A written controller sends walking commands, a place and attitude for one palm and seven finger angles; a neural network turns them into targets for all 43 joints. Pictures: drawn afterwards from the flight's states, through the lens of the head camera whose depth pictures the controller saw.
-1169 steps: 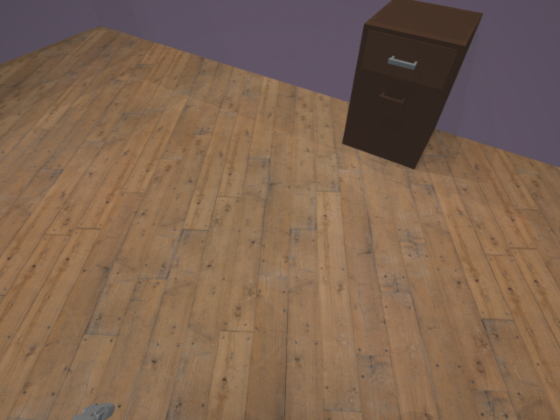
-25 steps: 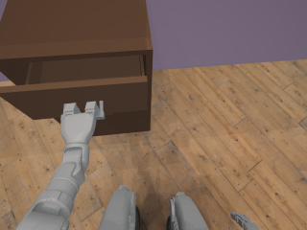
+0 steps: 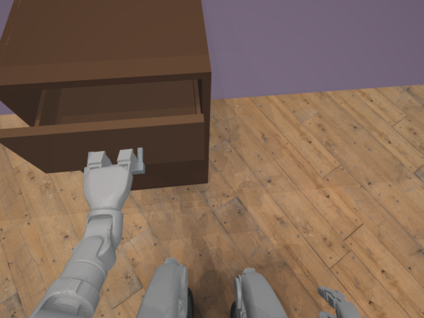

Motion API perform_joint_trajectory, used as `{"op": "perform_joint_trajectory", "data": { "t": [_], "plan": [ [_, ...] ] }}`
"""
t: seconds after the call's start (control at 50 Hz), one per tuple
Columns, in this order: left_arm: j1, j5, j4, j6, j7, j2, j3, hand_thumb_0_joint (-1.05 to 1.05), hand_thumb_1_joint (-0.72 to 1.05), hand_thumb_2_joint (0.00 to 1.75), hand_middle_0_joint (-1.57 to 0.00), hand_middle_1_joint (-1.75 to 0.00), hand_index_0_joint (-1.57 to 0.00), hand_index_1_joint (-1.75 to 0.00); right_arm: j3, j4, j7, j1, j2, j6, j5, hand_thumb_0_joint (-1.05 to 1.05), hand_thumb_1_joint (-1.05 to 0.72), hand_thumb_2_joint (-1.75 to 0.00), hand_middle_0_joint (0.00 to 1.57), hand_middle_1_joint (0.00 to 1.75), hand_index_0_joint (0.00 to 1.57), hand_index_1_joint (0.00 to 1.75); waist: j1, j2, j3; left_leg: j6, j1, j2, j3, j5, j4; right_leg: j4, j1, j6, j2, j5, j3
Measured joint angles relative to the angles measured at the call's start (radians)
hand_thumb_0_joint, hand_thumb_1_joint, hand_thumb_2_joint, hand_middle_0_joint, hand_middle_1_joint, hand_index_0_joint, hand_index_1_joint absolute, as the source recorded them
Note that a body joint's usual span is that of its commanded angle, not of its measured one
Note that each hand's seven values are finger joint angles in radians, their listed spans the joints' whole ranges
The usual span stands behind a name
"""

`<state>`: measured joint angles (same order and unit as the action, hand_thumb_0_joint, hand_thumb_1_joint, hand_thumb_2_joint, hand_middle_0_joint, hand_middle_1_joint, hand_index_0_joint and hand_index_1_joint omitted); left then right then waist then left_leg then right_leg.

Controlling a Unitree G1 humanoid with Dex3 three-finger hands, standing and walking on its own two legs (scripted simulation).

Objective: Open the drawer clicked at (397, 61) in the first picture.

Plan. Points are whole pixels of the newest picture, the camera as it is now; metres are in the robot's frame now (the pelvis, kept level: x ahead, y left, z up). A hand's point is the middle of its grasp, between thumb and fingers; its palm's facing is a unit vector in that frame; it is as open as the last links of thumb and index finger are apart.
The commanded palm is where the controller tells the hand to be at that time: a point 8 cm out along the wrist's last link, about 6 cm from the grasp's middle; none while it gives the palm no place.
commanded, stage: pull the drawer open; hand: left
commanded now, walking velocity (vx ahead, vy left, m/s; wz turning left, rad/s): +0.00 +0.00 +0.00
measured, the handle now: (115, 162) +0.42 +0.22 -0.07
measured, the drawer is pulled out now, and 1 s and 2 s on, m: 0.10 0.13 0.15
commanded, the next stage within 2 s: none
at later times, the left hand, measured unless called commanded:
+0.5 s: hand (118, 198) +0.35 +0.21 -0.09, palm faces -0.05 -0.07 -1.00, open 5.8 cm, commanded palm +0.31 +0.20 -0.04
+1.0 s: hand (118, 204) +0.34 +0.21 -0.09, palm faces -0.05 -0.07 -1.00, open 5.8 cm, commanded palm +0.29 +0.20 -0.04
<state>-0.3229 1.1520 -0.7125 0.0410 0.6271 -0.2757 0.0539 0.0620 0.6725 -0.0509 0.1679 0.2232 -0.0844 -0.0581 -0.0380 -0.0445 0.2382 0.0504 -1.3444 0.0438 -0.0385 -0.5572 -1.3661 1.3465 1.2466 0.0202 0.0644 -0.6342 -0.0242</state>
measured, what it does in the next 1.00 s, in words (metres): stands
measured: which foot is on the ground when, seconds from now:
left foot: down 0.00-1.00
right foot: down 0.00-1.00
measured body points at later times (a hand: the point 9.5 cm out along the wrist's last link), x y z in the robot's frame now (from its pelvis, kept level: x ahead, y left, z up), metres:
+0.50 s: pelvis +0.00 +0.00 +0.00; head +0.14 +0.01 +0.43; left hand +0.35 +0.21 -0.04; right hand +0.13 -0.25 -0.13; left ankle +0.03 +0.09 -0.60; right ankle -0.01 -0.11 -0.60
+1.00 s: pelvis +0.00 +0.00 +0.00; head +0.14 +0.01 +0.43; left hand +0.33 +0.21 -0.04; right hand +0.14 -0.25 -0.13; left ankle +0.03 +0.09 -0.60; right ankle -0.01 -0.11 -0.60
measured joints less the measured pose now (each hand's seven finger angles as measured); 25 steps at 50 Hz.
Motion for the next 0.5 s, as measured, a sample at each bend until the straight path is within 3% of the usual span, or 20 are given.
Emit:
{"op": "perform_joint_trajectory", "data": {
  "t": [0.5],
  "plan": [
    [0.049,0.004,0.041,0.014,0.011,0.017,0.02,0.01,0.76,0.78,-0.29,-1.34,-0.35,-1.25,-0.005,-0.014,-0.001,-0.007,-0.001,0.0,0.001,0.0,-0.91,-0.9,0.2,0.3,0.2,0.3,0.004,-0.001,0.003,0.005,0.008,-0.003,-0.001,0.0,0.0,-0.004,-0.01,-0.005,-0.002,0.002,0.001]
  ]
}}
